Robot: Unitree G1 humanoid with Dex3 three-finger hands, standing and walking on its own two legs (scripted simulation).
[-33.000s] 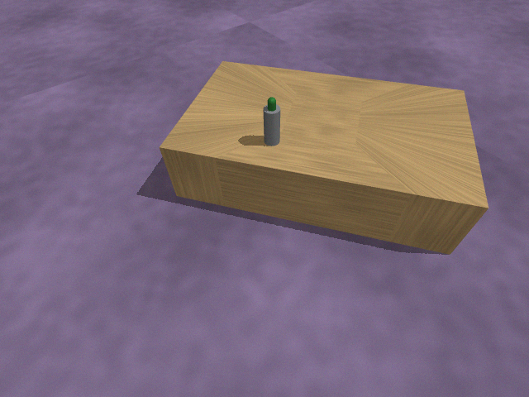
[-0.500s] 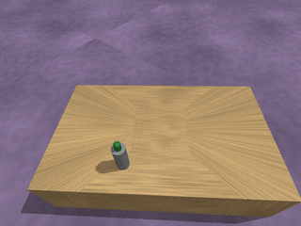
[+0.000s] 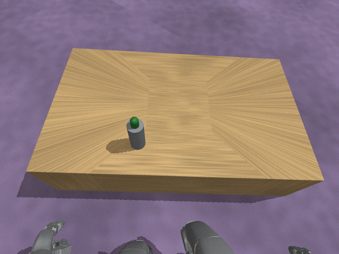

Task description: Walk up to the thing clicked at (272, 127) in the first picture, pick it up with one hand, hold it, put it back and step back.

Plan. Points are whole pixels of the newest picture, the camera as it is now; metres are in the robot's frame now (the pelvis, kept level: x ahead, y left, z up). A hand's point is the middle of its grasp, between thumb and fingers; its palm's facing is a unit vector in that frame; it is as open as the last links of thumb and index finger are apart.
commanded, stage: step back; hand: left
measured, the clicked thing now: (136, 132) +0.56 +0.12 -0.33
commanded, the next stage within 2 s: none
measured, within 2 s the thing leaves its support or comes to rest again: neither
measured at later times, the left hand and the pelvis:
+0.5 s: hand out of the picture +0.04 +0.26 -0.13, palm faces -0.03 -0.91 -0.41, open 7.4 cm; pelvis -0.10 +0.00 +0.00, yaw -1 degrees
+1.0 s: hand out of the picture -0.15 +0.25 -0.15, palm faces -0.09 -0.91 -0.40, open 7.4 cm; pelvis -0.24 -0.02 -0.02, yaw -5 degrees
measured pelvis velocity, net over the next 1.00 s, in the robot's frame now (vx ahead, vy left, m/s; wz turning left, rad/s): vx -0.24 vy -0.02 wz -0.08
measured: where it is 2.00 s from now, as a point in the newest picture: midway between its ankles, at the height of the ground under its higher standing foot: outside the picture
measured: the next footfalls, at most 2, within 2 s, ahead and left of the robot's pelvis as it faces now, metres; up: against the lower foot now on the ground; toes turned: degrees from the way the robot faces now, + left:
right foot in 0.22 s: -0.02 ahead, -0.12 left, +0.00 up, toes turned +0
left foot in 0.56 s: -0.08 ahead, +0.12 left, +0.00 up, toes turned -3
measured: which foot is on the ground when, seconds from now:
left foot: down 0.00-0.24, up 0.26-0.54, down 0.56-0.96, up 0.98-1.00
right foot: up 0.00-0.20, down 0.22-0.56, up 0.58-0.92, down 0.94-1.00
